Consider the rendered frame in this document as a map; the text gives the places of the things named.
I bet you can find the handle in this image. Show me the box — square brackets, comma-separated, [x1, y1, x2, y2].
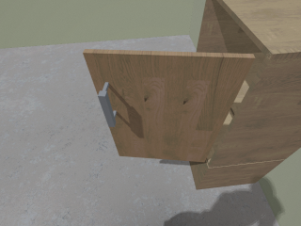
[98, 82, 117, 127]

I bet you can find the cupboard door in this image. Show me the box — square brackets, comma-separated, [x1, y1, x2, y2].
[83, 49, 255, 163]

